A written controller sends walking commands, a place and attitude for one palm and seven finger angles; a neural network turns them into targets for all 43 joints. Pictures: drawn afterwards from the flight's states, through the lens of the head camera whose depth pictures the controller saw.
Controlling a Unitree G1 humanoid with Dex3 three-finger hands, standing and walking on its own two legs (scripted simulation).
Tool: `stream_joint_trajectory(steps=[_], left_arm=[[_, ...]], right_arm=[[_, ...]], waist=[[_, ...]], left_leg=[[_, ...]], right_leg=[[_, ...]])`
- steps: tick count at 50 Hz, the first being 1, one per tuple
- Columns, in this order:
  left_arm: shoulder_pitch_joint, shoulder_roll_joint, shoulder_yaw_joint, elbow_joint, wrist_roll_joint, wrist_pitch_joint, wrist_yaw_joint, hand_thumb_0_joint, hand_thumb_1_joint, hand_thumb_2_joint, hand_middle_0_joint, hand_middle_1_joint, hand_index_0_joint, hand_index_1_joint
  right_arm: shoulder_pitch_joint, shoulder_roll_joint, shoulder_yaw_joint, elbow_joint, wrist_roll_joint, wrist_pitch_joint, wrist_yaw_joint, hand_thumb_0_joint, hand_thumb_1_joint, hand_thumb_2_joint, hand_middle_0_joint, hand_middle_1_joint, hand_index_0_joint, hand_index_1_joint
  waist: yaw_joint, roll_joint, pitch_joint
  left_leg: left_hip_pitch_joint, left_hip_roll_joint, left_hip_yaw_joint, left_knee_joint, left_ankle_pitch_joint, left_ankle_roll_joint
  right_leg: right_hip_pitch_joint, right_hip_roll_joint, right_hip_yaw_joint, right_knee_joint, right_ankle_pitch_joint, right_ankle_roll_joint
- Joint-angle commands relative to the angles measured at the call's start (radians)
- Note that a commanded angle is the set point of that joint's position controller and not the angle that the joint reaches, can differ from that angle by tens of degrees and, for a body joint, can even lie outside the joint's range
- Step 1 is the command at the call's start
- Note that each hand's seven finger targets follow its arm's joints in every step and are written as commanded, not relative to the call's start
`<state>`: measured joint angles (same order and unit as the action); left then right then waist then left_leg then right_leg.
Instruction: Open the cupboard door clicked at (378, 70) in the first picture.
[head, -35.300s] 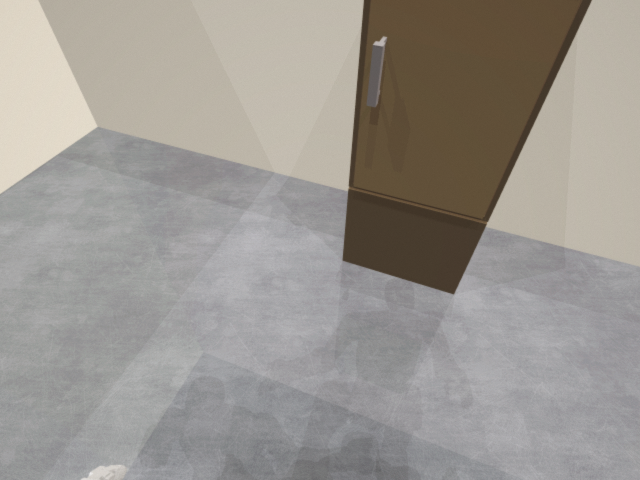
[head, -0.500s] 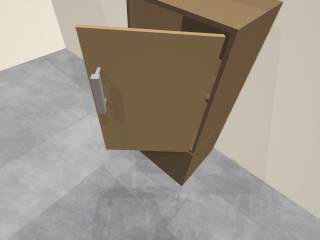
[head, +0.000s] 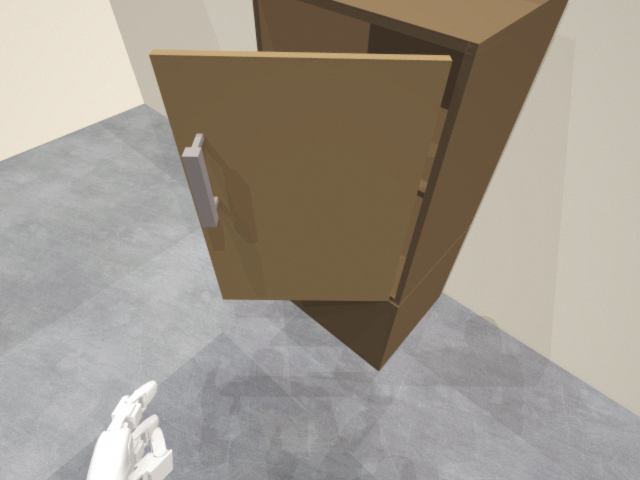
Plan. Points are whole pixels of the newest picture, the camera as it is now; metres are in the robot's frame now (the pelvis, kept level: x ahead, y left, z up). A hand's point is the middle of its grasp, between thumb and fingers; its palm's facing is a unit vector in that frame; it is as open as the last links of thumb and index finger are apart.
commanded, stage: raise the hand with hooked fingers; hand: left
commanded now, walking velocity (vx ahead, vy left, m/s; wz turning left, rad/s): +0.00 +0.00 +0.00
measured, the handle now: (204, 181) +0.55 +0.21 +0.06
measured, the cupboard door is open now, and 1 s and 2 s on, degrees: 42 42 42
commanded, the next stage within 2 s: move the hooked fingers beside the handle in 1.94 s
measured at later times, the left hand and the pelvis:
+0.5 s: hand (182, 429) +0.19 +0.17 -0.01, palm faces +0.02 -1.00 -0.08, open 10.0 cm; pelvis -0.01 -0.05 -0.07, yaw +1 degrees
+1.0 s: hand (144, 363) +0.25 +0.22 +0.04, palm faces +0.04 -1.00 -0.05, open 12.9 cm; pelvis +0.00 -0.02 -0.03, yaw +0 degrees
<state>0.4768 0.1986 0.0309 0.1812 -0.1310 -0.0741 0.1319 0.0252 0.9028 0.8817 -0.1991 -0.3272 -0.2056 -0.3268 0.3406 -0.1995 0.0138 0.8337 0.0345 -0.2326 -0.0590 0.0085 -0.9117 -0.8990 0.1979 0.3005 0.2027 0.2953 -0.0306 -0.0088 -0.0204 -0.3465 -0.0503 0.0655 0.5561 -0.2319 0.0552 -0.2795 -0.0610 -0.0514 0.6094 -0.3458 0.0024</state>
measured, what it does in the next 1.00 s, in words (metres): stands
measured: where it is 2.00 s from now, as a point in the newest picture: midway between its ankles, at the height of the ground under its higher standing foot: outside the picture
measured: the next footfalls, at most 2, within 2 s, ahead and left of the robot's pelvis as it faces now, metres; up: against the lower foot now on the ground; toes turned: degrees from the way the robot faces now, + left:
none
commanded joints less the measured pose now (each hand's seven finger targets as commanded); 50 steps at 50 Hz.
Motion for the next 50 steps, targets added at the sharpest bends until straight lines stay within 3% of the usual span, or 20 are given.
stream_joint_trajectory(steps=[1, 2, 3, 4, 5, 6, 8, 10, 13, 15, 17, 20, 22, 25, 27, 30, 33, 37, 42, 50], left_arm=[[0.075, -0.063, 0.040, 0.005, -0.053, -0.291, -0.136, 0.000, 0.690, 0.810, -0.215, -0.435, -0.215, -0.435], [0.165, -0.066, 0.068, 0.018, -0.078, -0.371, -0.206, 0.000, 0.667, 0.800, -0.217, -0.450, -0.217, -0.450], [0.179, -0.048, 0.092, 0.011, -0.102, -0.449, -0.280, 0.000, 0.643, 0.790, -0.218, -0.465, -0.218, -0.465], [0.188, -0.005, 0.138, 0.010, -0.120, -0.518, -0.354, 0.000, 0.620, 0.780, -0.220, -0.480, -0.220, -0.480], [0.218, 0.066, 0.212, 0.055, -0.123, -0.541, -0.404, 0.000, 0.597, 0.770, -0.222, -0.495, -0.222, -0.495], [0.199, 0.075, 0.211, -0.002, -0.135, -0.529, -0.435, 0.000, 0.573, 0.760, -0.223, -0.510, -0.223, -0.510], [0.135, 0.134, 0.270, -0.149, -0.169, -0.467, -0.446, 0.000, 0.527, 0.740, -0.227, -0.540, -0.227, -0.540], [0.024, 0.181, 0.305, -0.323, -0.197, -0.438, -0.419, 0.000, 0.480, 0.720, -0.230, -0.570, -0.230, -0.570], [-0.061, 0.164, 0.281, -0.532, -0.179, -0.493, -0.358, 0.000, 0.410, 0.690, -0.235, -0.615, -0.235, -0.615], [-0.183, 0.171, 0.232, -0.587, -0.171, -0.542, -0.364, 0.000, 0.363, 0.670, -0.238, -0.645, -0.238, -0.645], [-0.202, 0.162, 0.201, -0.505, -0.171, -0.557, -0.406, 0.000, 0.317, 0.650, -0.242, -0.675, -0.242, -0.675], [-0.188, 0.210, 0.234, -0.360, -0.205, -0.486, -0.501, 0.000, 0.247, 0.620, -0.247, -0.720, -0.247, -0.720], [-0.173, 0.257, 0.298, -0.332, -0.228, -0.403, -0.543, 0.000, 0.200, 0.600, -0.250, -0.750, -0.250, -0.750], [-0.140, 0.299, 0.404, -0.267, -0.271, -0.293, -0.546, 0.000, 0.130, 0.570, -0.255, -0.795, -0.255, -0.795], [-0.130, 0.287, 0.427, -0.305, -0.278, -0.285, -0.524, 0.000, 0.083, 0.550, -0.258, -0.825, -0.258, -0.825], [-0.123, 0.268, 0.429, -0.281, -0.278, -0.306, -0.498, 0.000, 0.013, 0.520, -0.263, -0.870, -0.263, -0.870], [-0.152, 0.242, 0.394, -0.226, -0.264, -0.336, -0.500, 0.000, -0.057, 0.490, -0.268, -0.915, -0.268, -0.915], [-0.211, 0.273, 0.394, -0.224, -0.264, -0.359, -0.521, 0.000, -0.150, 0.450, -0.275, -0.975, -0.275, -0.975], [-0.305, 0.312, 0.397, -0.283, -0.261, -0.370, -0.506, 0.000, -0.267, 0.400, -0.283, -1.050, -0.283, -1.050], [-0.409, 0.348, 0.409, -0.213, -0.252, -0.280, -0.501, 0.000, -0.453, 0.320, -0.297, -1.170, -0.297, -1.170]], right_arm=[[-0.176, -0.174, -0.081, -0.242, -0.022, -0.080, 0.024, 0.000, -0.900, -0.900, 0.200, 0.300, 0.200, 0.300], [-0.194, -0.168, -0.093, -0.270, -0.026, -0.077, 0.040, 0.000, -0.900, -0.900, 0.200, 0.300, 0.200, 0.300], [-0.213, -0.171, -0.103, -0.292, -0.029, -0.071, 0.054, 0.000, -0.900, -0.900, 0.200, 0.300, 0.200, 0.300], [-0.232, -0.175, -0.113, -0.321, -0.026, -0.066, 0.067, 0.000, -0.900, -0.900, 0.200, 0.300, 0.200, 0.300], [-0.228, -0.177, -0.122, -0.348, -0.016, -0.057, 0.077, 0.000, -0.900, -0.900, 0.200, 0.300, 0.200, 0.300], [-0.254, -0.179, -0.118, -0.395, -0.010, -0.051, 0.077, 0.000, -0.900, -0.900, 0.200, 0.300, 0.200, 0.300], [-0.274, -0.175, -0.115, -0.462, 0.000, -0.028, 0.061, 0.000, -0.900, -0.900, 0.200, 0.300, 0.200, 0.300], [-0.247, -0.162, -0.108, -0.481, -0.004, -0.010, 0.037, 0.000, -0.900, -0.900, 0.200, 0.300, 0.200, 0.300], [-0.193, -0.132, -0.101, -0.464, -0.011, -0.010, 0.016, 0.000, -0.900, -0.900, 0.200, 0.300, 0.200, 0.300], [-0.162, -0.143, -0.088, -0.434, -0.021, -0.017, 0.003, 0.000, -0.900, -0.900, 0.200, 0.300, 0.200, 0.300], [-0.162, -0.150, -0.080, -0.401, -0.018, -0.032, -0.009, 0.000, -0.900, -0.900, 0.200, 0.300, 0.200, 0.300], [-0.166, -0.169, -0.069, -0.386, 0.002, -0.047, -0.025, 0.000, -0.900, -0.900, 0.200, 0.300, 0.200, 0.300], [-0.167, -0.173, -0.066, -0.396, 0.014, -0.045, -0.034, 0.000, -0.900, -0.900, 0.200, 0.300, 0.200, 0.300], [-0.185, -0.161, -0.061, -0.402, 0.017, -0.033, -0.040, 0.000, -0.900, -0.900, 0.200, 0.300, 0.200, 0.300], [-0.181, -0.148, -0.061, -0.402, 0.012, -0.029, -0.037, 0.000, -0.900, -0.900, 0.200, 0.300, 0.200, 0.300], [-0.176, -0.146, -0.065, -0.392, 0.008, -0.033, -0.029, 0.000, -0.900, -0.900, 0.200, 0.300, 0.200, 0.300], [-0.152, -0.161, -0.069, -0.380, 0.008, -0.037, -0.025, 0.000, -0.900, -0.900, 0.200, 0.300, 0.200, 0.300], [-0.129, -0.183, -0.073, -0.380, 0.012, -0.049, -0.027, 0.000, -0.900, -0.900, 0.200, 0.300, 0.200, 0.300], [-0.121, -0.195, -0.066, -0.381, 0.014, -0.061, -0.034, 0.000, -0.900, -0.900, 0.200, 0.300, 0.200, 0.300], [-0.116, -0.208, -0.048, -0.393, 0.016, -0.044, -0.036, 0.000, -0.900, -0.900, 0.200, 0.300, 0.200, 0.300]], waist=[[0.033, -0.244, 0.011], [0.072, -0.261, -0.036], [0.084, -0.241, -0.071], [0.089, -0.177, -0.098], [0.108, -0.083, -0.111], [0.116, -0.023, -0.152], [0.123, 0.021, -0.240], [0.100, 0.067, -0.289], [0.049, 0.133, -0.322], [-0.015, 0.106, -0.287], [-0.043, 0.116, -0.226], [-0.032, 0.068, -0.208], [0.002, 0.048, -0.286], [0.052, 0.018, -0.309], [0.063, 0.000, -0.349], [0.068, -0.024, -0.300], [0.043, -0.049, -0.243], [0.041, -0.022, -0.264], [0.045, 0.081, -0.290], [0.044, 0.098, -0.235]], left_leg=[[-0.180, 0.069, -0.125, 0.090, -0.153, -0.068], [-0.232, 0.064, -0.102, 0.161, -0.109, -0.072], [-0.284, 0.057, -0.087, 0.221, -0.079, -0.077], [-0.319, 0.051, -0.078, 0.274, -0.061, -0.081], [-0.329, 0.045, -0.069, 0.302, -0.041, -0.079], [-0.339, 0.037, -0.055, 0.315, -0.048, -0.070], [-0.337, 0.032, -0.039, 0.330, -0.061, -0.053], [-0.345, 0.036, -0.048, 0.367, -0.060, -0.043], [-0.277, 0.058, -0.072, 0.406, 0.014, -0.030], [-0.299, 0.067, -0.094, 0.449, -0.002, -0.021], [-0.342, 0.071, -0.099, 0.476, -0.055, -0.021], [-0.400, 0.071, -0.100, 0.486, -0.092, -0.018], [-0.393, 0.065, -0.091, 0.467, -0.068, -0.017], [-0.375, 0.059, -0.098, 0.427, -0.015, -0.022], [-0.335, 0.061, -0.098, 0.395, 0.039, -0.024], [-0.306, 0.060, -0.101, 0.356, 0.074, -0.029], [-0.300, 0.056, -0.093, 0.326, 0.045, -0.028], [-0.237, 0.056, -0.084, 0.288, 0.039, -0.022], [-0.131, 0.059, -0.086, 0.233, 0.048, -0.018], [-0.068, 0.069, -0.111, 0.161, 0.053, -0.028]], right_leg=[[-0.353, 0.079, -0.078, 0.063, -0.121, -0.029], [-0.385, 0.081, -0.071, 0.124, -0.113, -0.032], [-0.404, 0.077, -0.058, 0.176, -0.090, -0.035], [-0.419, 0.073, -0.043, 0.220, -0.065, -0.042], [-0.411, 0.067, -0.022, 0.250, -0.028, -0.052], [-0.409, 0.064, -0.016, 0.271, -0.018, -0.049], [-0.377, 0.066, 0.008, 0.276, -0.017, -0.041], [-0.370, 0.070, 0.053, 0.266, -0.020, -0.031], [-0.397, 0.078, 0.060, 0.268, 0.068, -0.026], [-0.462, 0.084, 0.070, 0.275, 0.063, -0.019], [-0.512, 0.080, 0.087, 0.256, -0.008, -0.018], [-0.465, 0.067, 0.144, 0.197, -0.071, -0.004], [-0.364, 0.042, 0.179, 0.160, -0.036, 0.016], [-0.241, 0.022, 0.193, 0.136, 0.075, 0.042], [-0.191, 0.011, 0.174, 0.146, 0.216, 0.056], [-0.197, 0.024, 0.138, 0.155, 0.302, 0.055], [-0.249, 0.028, 0.117, 0.139, 0.245, 0.052], [-0.263, 0.046, 0.085, 0.124, 0.153, 0.026], [-0.276, 0.072, 0.032, 0.122, 0.099, -0.009], [-0.263, 0.091, -0.014, 0.098, 0.109, -0.024]])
